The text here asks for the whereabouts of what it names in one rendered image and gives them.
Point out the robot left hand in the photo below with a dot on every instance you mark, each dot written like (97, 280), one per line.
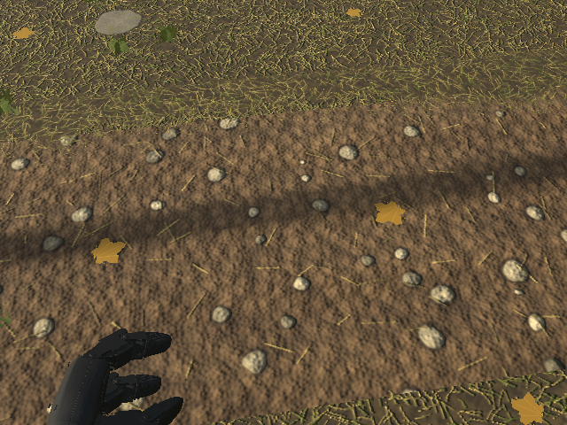
(88, 389)

